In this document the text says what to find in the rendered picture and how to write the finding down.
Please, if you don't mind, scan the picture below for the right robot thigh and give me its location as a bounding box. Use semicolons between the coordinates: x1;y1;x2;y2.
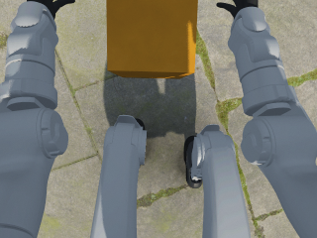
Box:
192;131;252;238

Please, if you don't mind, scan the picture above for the right robot hand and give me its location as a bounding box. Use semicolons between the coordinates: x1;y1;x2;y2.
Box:
216;0;259;20

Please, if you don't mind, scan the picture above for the carton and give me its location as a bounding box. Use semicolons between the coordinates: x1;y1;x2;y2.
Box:
106;0;198;79

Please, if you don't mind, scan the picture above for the robot thigh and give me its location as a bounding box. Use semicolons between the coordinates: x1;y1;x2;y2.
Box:
192;131;252;238
90;122;147;238

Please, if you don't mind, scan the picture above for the right robot forearm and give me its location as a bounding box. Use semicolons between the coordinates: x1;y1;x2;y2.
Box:
227;6;317;132

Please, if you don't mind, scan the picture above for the left robot forearm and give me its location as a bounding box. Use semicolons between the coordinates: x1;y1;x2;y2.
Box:
0;1;58;113

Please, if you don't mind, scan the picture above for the left robot thigh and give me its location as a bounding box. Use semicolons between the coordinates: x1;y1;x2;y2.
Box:
90;122;147;238

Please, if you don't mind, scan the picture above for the robot right upper arm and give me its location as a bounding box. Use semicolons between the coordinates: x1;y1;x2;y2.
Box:
241;115;317;238

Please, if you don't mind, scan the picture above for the left robot hand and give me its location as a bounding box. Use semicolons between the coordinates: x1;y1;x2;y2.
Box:
27;0;75;19

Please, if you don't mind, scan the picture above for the robot left upper arm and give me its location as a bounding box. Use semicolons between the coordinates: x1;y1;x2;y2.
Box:
0;107;68;238

